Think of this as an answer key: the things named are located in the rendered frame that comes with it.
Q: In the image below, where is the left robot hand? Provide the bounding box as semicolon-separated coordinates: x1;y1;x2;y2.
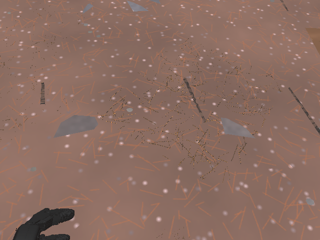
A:
13;208;75;240

